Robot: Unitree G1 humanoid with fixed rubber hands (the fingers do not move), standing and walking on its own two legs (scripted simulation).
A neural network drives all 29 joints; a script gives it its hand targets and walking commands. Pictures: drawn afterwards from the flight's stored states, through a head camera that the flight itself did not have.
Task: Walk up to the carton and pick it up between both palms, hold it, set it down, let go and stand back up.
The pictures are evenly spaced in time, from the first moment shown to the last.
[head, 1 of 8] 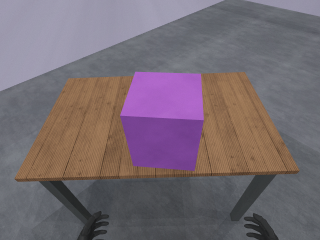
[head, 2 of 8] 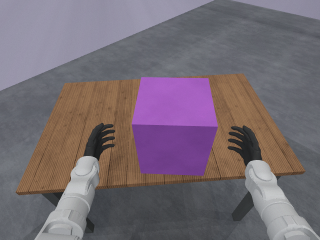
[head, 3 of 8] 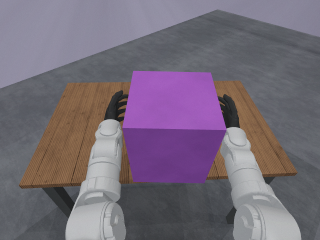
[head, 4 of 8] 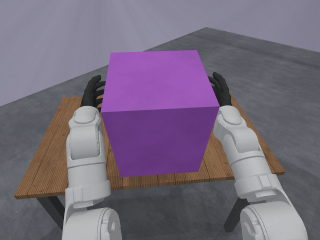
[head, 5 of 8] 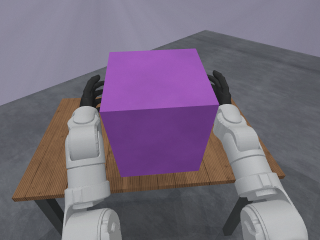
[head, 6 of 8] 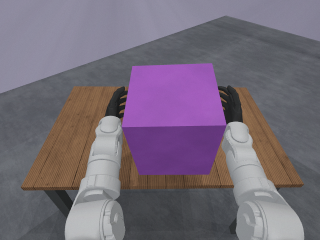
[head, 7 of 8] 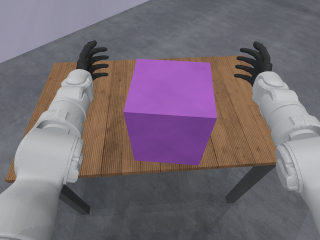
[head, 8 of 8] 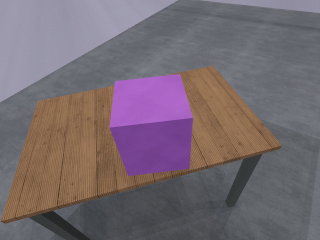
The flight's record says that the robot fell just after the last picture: no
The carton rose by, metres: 0.19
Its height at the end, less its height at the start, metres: +0.00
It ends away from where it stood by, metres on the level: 0.00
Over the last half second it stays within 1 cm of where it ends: yes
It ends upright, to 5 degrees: yes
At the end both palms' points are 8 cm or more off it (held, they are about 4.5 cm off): yes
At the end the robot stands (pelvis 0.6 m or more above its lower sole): yes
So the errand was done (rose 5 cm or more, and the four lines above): yes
